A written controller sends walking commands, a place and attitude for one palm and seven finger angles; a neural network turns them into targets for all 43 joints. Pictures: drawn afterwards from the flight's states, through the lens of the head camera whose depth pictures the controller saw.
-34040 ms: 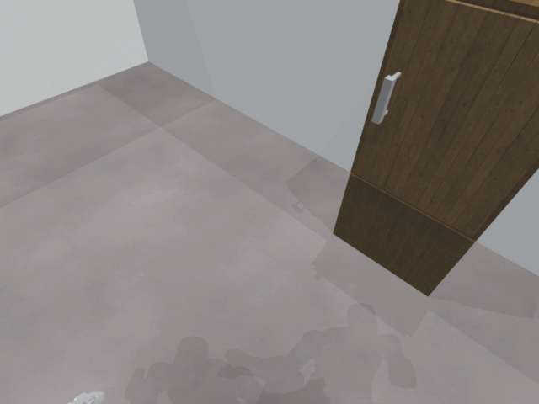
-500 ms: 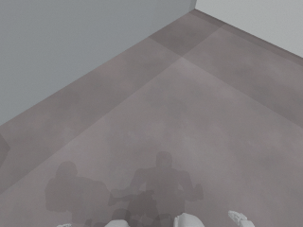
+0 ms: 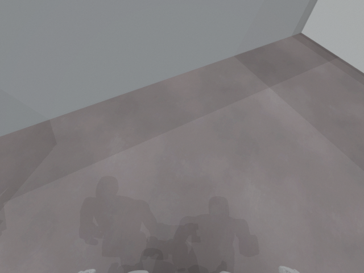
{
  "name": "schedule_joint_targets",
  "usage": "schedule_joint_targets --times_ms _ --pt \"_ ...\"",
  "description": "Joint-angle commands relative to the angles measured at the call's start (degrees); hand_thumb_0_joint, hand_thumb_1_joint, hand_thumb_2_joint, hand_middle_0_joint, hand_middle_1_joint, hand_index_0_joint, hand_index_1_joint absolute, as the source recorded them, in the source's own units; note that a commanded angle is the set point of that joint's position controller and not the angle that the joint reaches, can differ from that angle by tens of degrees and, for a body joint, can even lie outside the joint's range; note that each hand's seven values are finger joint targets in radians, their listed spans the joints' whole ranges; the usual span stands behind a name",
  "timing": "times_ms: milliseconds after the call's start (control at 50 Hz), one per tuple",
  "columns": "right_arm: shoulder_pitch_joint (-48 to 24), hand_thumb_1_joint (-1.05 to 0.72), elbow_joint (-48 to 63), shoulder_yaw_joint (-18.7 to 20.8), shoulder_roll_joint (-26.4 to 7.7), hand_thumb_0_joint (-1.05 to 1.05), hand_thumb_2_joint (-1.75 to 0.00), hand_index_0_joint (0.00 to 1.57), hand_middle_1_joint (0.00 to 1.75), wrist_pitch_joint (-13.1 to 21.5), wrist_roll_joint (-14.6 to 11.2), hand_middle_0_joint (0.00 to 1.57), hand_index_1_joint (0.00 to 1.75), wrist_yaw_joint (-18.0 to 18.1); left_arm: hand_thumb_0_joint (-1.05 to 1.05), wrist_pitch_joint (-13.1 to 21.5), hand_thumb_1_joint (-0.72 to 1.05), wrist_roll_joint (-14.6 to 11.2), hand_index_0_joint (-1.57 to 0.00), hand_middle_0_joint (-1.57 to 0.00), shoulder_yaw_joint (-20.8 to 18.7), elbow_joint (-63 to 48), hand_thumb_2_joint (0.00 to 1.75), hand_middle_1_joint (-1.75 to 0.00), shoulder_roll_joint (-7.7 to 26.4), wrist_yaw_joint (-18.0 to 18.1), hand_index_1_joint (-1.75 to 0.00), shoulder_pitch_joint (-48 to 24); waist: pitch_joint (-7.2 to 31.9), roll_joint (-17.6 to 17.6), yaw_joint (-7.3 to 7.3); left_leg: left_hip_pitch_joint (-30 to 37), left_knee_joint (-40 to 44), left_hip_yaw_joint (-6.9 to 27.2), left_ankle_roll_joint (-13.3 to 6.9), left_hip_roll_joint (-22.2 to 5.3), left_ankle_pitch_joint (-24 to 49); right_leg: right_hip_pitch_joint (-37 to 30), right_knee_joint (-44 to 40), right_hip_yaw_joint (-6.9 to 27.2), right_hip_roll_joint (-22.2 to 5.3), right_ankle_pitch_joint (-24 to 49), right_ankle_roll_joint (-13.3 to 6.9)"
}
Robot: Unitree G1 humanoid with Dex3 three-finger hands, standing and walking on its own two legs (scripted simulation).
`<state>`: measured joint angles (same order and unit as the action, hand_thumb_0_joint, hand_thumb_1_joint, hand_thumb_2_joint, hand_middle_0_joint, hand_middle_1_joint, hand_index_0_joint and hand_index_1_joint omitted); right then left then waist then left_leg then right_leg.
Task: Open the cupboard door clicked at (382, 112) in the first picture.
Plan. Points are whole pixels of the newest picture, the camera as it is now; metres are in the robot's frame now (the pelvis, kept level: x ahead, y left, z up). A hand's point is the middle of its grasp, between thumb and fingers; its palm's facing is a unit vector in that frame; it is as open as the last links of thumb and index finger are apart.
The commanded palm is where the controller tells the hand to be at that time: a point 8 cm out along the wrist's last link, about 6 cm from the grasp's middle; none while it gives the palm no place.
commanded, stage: turn to face it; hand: left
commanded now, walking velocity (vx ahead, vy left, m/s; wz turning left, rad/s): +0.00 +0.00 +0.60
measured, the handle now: out of the picture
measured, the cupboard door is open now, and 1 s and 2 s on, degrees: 39 39 39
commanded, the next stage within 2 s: take the last steps up to it in 1.80 s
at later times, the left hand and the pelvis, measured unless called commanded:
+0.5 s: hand out of the picture +0.02 +0.17 -0.15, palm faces +0.29 -0.92 -0.25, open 7.4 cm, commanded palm none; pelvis +0.01 -0.04 +0.02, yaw +18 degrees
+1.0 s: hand out of the picture +0.02 +0.18 -0.14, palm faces +0.55 -0.77 -0.31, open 7.4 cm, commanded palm none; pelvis +0.04 -0.06 +0.00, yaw +36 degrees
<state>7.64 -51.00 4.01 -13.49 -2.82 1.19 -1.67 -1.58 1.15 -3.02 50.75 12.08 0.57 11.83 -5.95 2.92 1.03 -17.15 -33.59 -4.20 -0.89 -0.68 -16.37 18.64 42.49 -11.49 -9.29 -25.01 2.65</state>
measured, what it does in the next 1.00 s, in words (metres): steps on the spot, turning left: right foot, then left foot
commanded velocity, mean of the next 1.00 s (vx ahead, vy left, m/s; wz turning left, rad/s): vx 0.00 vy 0.00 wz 0.60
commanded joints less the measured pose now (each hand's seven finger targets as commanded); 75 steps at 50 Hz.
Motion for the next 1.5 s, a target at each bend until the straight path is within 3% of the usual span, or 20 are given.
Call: schedule_joint_targets --times_ms 0,60,200,240,260,320,440,520,560,580,700,860,880,920,1020,1180,1200,1220,1240,1480 --pt "9.3 -0.90 1.2 3.4 -14.3 0.00 -0.90 0.20 0.30 1.5 0.7 0.20 0.30 2.3 0.00 0.0 0.90 -0.2 -0.20 -0.20 -2.2 -7.0 0.90 -0.30 6.1 0.6 -0.30 -7.5 10.6 -16.5 3.73 13.1 12.8 26.8 -12.3 -19.8 27.7 17.6 23.6 11.0 2.5 -7.8 2.0" --pt "2.4 -0.90 2.8 2.2 -10.9 0.00 -0.90 0.20 0.30 1.9 0.4 0.20 0.30 2.6 0.00 -0.2 0.90 -0.3 -0.20 -0.20 -2.4 -4.4 0.90 -0.30 6.5 -0.1 -0.30 -4.1 8.8 -14.3 0.05 8.0 12.4 17.6 -7.8 -12.9 23.8 12.6 20.2 11.2 3.7 -0.5 2.1" --pt "-2.1 -0.90 4.1 2.9 -11.5 0.00 -0.90 0.20 0.30 0.7 0.0 0.20 0.30 2.2 0.00 0.7 0.90 -0.7 -0.20 -0.20 -2.5 -2.9 0.90 -0.30 7.0 0.1 -0.30 3.3 9.3 -11.3 -3.27 -3.6 6.0 18.3 -4.4 -8.0 13.1 -10.0 -12.5 7.4 8.4 9.0 1.1" --pt "-2.1 -0.90 6.4 2.0 -4.8 0.00 -0.90 0.20 0.30 0.7 -0.8 0.20 0.30 1.4 0.00 1.8 0.90 0.7 -0.20 -0.20 -4.1 -3.1 0.90 -0.30 15.8 1.0 -0.30 5.8 8.3 15.6 -4.80 -18.6 -16.6 5.0 3.3 5.3 -15.9 -18.0 -28.8 32.4 -15.5 12.5 -8.0" --pt "-2.5 -0.90 6.8 2.1 -6.3 0.00 -0.90 0.20 0.30 0.6 -0.3 0.20 0.30 1.0 0.00 1.6 0.90 0.3 -0.20 -0.20 -3.6 -3.8 0.90 -0.30 16.2 1.0 -0.30 5.0 7.5 12.5 -4.71 -16.4 -28.9 7.3 2.4 2.5 -19.5 -10.6 -28.5 31.5 -19.2 13.5 -12.2" --pt "-2.2 -0.90 3.9 2.1 -5.6 0.00 -0.90 0.20 0.30 -0.5 -0.1 0.20 0.30 0.4 0.00 2.0 0.90 0.0 -0.20 -0.20 -1.9 -5.1 0.90 -0.30 9.4 1.4 -0.30 -1.4 4.8 11.3 -0.50 -16.8 -38.1 6.7 3.8 -1.0 -10.5 -7.6 -23.9 18.0 -10.2 26.0 -9.9" --pt "-6.2 -0.90 4.6 0.3 -2.1 0.00 -0.90 0.20 0.30 0.3 -0.9 0.20 0.30 -0.3 0.00 2.2 0.90 0.6 -0.20 -0.20 -3.1 -2.8 0.90 -0.30 12.3 1.3 -0.30 4.0 8.1 8.1 -3.85 -8.4 -11.6 -1.0 4.2 0.8 -11.2 -16.2 -17.6 10.3 -10.5 41.9 -9.1" --pt "1.4 -0.90 3.1 0.9 -5.5 0.00 -0.90 0.20 0.30 1.1 -0.6 0.20 0.30 0.0 0.00 1.7 0.90 -0.4 -0.20 -0.20 -3.7 -2.9 0.90 -0.30 13.0 0.7 -0.30 1.9 11.3 4.1 0.65 8.0 8.2 -1.1 2.3 0.6 5.2 -8.8 -6.3 4.7 -9.5 35.6 -3.6" --pt "8.5 -0.90 2.6 3.7 -16.5 0.00 -0.90 0.20 0.30 1.3 0.3 0.20 0.30 0.7 0.00 0.9 0.90 -0.8 -0.20 -0.20 -1.8 -6.9 0.90 -0.30 6.6 0.3 -0.30 -1.0 12.7 -23.0 4.72 20.2 12.3 29.6 -11.5 -23.6 39.9 15.4 17.0 3.1 2.3 -14.5 3.1" --pt "10.8 -0.90 1.3 3.5 -16.2 0.00 -0.90 0.20 0.30 1.1 0.4 0.20 0.30 1.3 0.00 0.3 0.90 -0.1 -0.20 -0.20 -2.0 -7.9 0.90 -0.30 8.4 0.7 -0.30 -4.8 12.5 -14.3 5.42 16.8 11.7 28.9 -13.9 -23.9 32.0 15.9 22.4 9.2 2.3 -13.4 2.0" --pt "2.8 -0.90 2.8 2.1 -11.2 0.00 -0.90 0.20 0.30 2.2 0.2 0.20 0.30 2.7 0.00 -0.1 0.90 -0.4 -0.20 -0.20 -2.2 -4.3 0.90 -0.30 6.6 0.0 -0.30 -3.4 10.3 -11.5 0.22 10.7 11.5 18.0 -8.3 -12.3 29.1 11.9 18.3 11.5 4.2 -0.2 2.4" --pt "-0.8 -0.90 3.6 2.8 -11.2 0.00 -0.90 0.20 0.30 0.9 0.2 0.20 0.30 2.2 0.00 0.6 0.90 -0.8 -0.20 -0.20 -2.1 -4.2 0.90 -0.30 7.0 0.3 -0.30 0.3 8.8 -12.8 -2.29 -1.4 7.8 22.0 -5.7 -8.4 19.1 -7.7 -9.3 8.7 9.1 6.5 1.1" --pt "-1.6 -0.90 4.1 2.7 -9.9 0.00 -0.90 0.20 0.30 0.8 -0.3 0.20 0.30 2.1 0.00 1.1 0.90 -0.7 -0.20 -0.20 -2.6 -3.7 0.90 -0.30 8.7 0.6 -0.30 3.1 9.5 -8.5 -3.90 -6.1 3.8 20.6 -3.4 -5.8 12.8 -14.6 -18.1 10.9 6.5 10.8 0.4" --pt "-1.4 -0.90 6.3 2.2 -5.8 0.00 -0.90 0.20 0.30 0.9 -0.7 0.20 0.30 1.4 0.00 1.7 0.90 0.5 -0.20 -0.20 -3.7 -4.1 0.90 -0.30 16.4 1.3 -0.30 4.5 9.2 15.2 -4.66 -17.7 -23.5 6.7 3.0 4.9 -20.4 -16.4 -28.1 33.6 -19.5 17.6 -11.1" --pt "-1.3 -0.90 3.2 1.5 -4.2 0.00 -0.90 0.20 0.30 -0.6 -0.4 0.20 0.30 0.1 0.00 2.0 0.90 0.1 -0.20 -0.20 -2.0 -5.8 0.90 -0.30 9.5 1.6 -0.30 -2.7 5.7 10.5 -0.48 -13.8 -31.5 4.1 4.6 -0.7 -10.8 -9.8 -22.3 12.7 -9.2 32.5 -9.5" --pt "0.1 -0.90 3.2 0.6 -4.1 0.00 -0.90 0.20 0.30 1.0 -0.6 0.20 0.30 0.0 0.00 1.7 0.90 -0.1 -0.20 -0.20 -3.7 -2.8 0.90 -0.30 13.3 0.9 -0.30 2.0 10.3 7.1 -0.82 2.3 4.0 -2.6 3.1 1.6 0.1 -13.5 -9.1 5.1 -9.8 40.5 -4.9" --pt "3.3 -0.90 2.5 1.3 -6.9 0.00 -0.90 0.20 0.30 1.3 -0.3 0.20 0.30 0.1 0.00 1.5 0.90 -0.6 -0.20 -0.20 -3.6 -3.5 0.90 -0.30 12.5 0.6 -0.30 1.4 11.9 1.2 1.35 11.2 8.5 0.2 1.6 -0.9 9.3 -6.5 -1.9 3.0 -8.7 35.0 -2.3" --pt "7.3 -0.90 2.2 3.0 -13.4 0.00 -0.90 0.20 0.30 1.7 0.3 0.20 0.30 0.4 0.00 1.1 0.90 -1.0 -0.20 -0.20 -2.9 -5.5 0.90 -0.30 8.6 0.2 -0.30 1.1 13.8 -16.2 3.39 20.2 10.3 21.7 -6.0 -16.3 28.0 9.1 11.2 0.3 -0.6 4.3 2.2" --pt "11.1 -0.90 1.3 3.6 -16.3 0.00 -0.90 0.20 0.30 1.2 0.2 0.20 0.30 0.8 0.00 0.6 0.90 -0.5 -0.20 -0.20 -1.5 -7.6 0.90 -0.30 6.9 0.4 -0.30 -3.7 12.4 -19.0 5.05 18.5 11.8 28.4 -12.1 -23.7 37.7 14.7 19.5 5.8 2.1 -14.3 2.3" --pt "-2.0 -0.90 3.3 2.4 -11.2 0.00 -0.90 0.20 0.30 0.9 0.4 0.20 0.30 2.2 0.00 0.4 0.90 -0.6 -0.20 -0.20 -2.0 -2.9 0.90 -0.30 6.2 0.0 -0.30 2.5 8.9 -12.8 -2.32 -0.6 8.6 18.7 -6.2 -9.5 15.7 -5.6 -5.7 7.5 8.5 4.5 1.2"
